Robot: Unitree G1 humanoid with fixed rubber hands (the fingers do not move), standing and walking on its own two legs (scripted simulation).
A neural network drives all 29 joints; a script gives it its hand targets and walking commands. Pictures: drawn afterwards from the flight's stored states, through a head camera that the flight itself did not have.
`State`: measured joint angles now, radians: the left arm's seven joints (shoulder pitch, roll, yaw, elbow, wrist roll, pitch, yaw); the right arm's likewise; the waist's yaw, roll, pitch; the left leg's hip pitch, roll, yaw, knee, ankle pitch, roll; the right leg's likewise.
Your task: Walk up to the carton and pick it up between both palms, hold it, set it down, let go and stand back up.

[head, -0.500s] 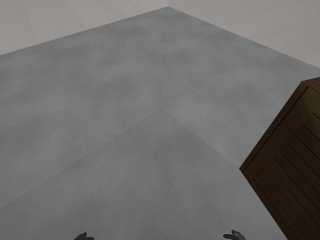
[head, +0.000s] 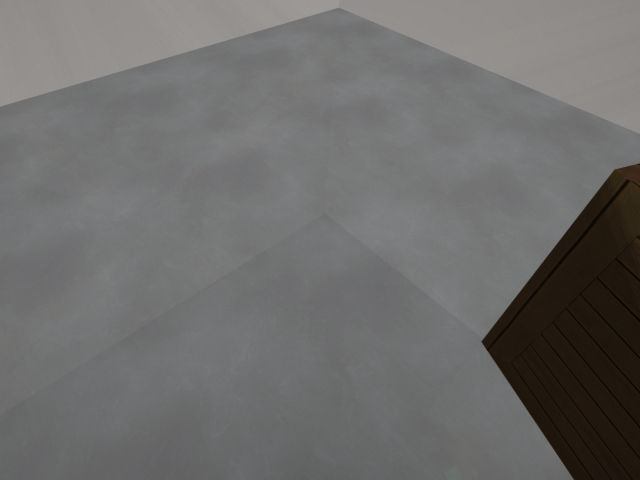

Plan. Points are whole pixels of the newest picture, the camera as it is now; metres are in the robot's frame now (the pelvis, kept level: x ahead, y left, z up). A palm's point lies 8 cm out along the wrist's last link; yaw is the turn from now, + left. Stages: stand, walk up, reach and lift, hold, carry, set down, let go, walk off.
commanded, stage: stand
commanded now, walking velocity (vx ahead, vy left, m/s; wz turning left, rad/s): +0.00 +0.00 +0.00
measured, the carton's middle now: out of the picture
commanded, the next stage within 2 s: walk up in 0.44 s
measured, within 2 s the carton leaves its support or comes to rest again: neither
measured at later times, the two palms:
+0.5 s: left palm out of the picture +0.04 +0.23 -0.13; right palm out of the picture +0.05 -0.24 -0.13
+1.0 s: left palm (193, 457) +0.19 +0.17 -0.11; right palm out of the picture -0.02 -0.39 -0.16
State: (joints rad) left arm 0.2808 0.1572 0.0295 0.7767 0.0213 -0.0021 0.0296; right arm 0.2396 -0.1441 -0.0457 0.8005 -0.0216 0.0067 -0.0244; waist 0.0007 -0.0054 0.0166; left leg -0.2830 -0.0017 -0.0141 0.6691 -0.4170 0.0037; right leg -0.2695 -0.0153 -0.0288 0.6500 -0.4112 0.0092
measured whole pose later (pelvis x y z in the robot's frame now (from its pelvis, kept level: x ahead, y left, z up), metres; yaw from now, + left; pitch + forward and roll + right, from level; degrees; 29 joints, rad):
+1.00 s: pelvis +0.01 -0.09 -0.03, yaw -20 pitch -6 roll +0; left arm 0.21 0.33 0.09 0.85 0.03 0.00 -0.07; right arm 0.21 -0.34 -0.09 0.92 -0.09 -0.01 -0.04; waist 0.00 0.09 0.15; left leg -0.11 0.23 0.14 0.93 -0.62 -0.01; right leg -0.43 -0.09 -0.07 0.86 -0.30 0.02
